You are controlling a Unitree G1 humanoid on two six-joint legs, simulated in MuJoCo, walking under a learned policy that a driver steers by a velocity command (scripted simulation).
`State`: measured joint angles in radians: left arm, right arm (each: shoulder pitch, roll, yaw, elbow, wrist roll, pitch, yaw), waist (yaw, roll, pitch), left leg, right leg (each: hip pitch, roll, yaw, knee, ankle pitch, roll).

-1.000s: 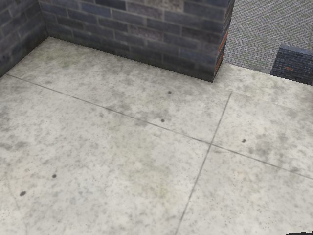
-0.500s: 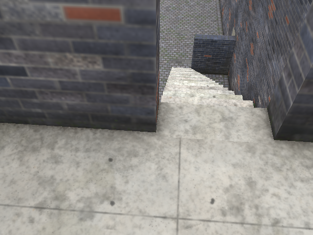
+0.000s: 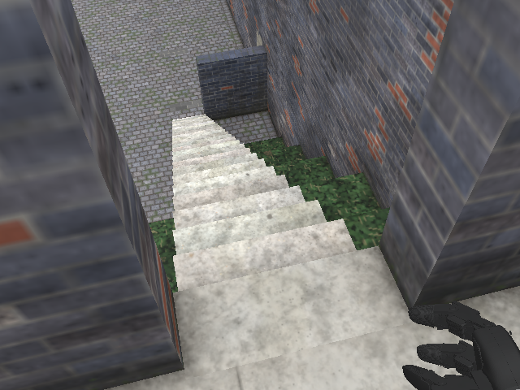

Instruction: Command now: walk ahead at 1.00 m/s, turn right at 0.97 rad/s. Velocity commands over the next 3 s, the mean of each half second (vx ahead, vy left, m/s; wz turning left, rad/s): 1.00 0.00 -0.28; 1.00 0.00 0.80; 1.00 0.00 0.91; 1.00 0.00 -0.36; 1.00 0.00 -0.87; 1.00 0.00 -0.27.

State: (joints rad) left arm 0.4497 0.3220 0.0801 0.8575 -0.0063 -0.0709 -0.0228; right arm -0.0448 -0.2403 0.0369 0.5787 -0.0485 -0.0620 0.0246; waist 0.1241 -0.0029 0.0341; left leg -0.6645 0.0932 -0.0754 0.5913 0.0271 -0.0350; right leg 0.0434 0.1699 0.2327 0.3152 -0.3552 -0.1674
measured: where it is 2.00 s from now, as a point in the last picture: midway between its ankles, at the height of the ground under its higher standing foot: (256, 269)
